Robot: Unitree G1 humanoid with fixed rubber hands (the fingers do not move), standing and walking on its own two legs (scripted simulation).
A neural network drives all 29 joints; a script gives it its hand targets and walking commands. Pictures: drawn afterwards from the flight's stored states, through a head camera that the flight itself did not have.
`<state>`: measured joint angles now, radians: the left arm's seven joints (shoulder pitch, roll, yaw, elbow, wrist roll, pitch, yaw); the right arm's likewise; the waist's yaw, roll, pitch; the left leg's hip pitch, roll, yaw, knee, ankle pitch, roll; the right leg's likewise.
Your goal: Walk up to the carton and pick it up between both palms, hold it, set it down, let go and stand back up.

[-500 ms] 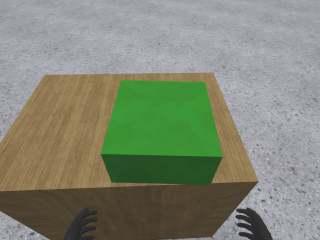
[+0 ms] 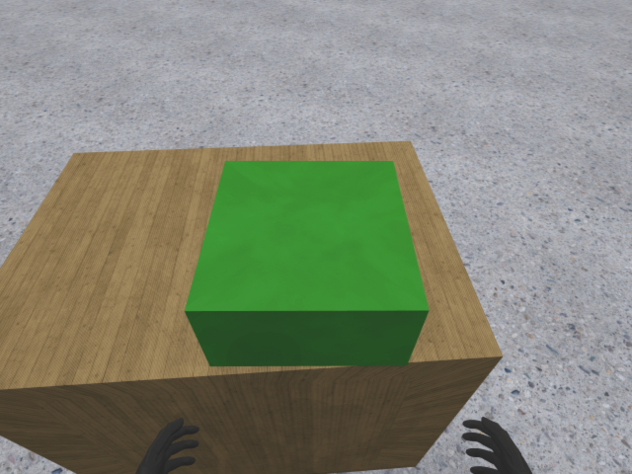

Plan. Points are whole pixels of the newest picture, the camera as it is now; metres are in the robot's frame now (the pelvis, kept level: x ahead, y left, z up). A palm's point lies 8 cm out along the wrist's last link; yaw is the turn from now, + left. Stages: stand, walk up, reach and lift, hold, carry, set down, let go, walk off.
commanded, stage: let go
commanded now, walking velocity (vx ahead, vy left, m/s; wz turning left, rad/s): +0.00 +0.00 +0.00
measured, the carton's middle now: (309, 255) +0.46 +0.04 +0.00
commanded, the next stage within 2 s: stand in 0.04 s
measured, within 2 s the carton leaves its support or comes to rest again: neither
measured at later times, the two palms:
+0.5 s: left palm out of the picture +0.07 +0.31 -0.10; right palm out of the picture +0.08 -0.30 -0.10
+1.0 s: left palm out of the picture +0.02 +0.33 -0.12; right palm out of the picture +0.04 -0.28 -0.11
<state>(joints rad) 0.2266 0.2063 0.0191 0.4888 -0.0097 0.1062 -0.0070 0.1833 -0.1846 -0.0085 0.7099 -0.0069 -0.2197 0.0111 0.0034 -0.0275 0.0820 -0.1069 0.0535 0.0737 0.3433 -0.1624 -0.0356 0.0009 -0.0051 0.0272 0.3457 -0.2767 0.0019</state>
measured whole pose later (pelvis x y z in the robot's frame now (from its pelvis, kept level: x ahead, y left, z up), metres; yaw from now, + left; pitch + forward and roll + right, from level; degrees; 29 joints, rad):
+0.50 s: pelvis -0.01 +0.01 -0.01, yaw +2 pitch -3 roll +0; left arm 0.24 0.39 0.03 0.84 0.03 0.00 -0.02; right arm 0.22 -0.37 -0.03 0.94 -0.03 -0.02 0.01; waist 0.00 -0.01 0.00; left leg -0.21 0.05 0.04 0.46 -0.20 -0.02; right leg -0.07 0.00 0.00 0.42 -0.30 0.01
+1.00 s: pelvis -0.03 +0.02 +0.00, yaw +2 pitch -3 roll -1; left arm 0.22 0.39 0.00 1.02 0.02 -0.01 -0.01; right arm 0.17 -0.36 0.00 1.07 -0.02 -0.02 0.01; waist 0.00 -0.01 0.02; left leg -0.21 0.03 0.04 0.40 -0.14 0.00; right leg -0.07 -0.02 -0.01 0.36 -0.24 0.03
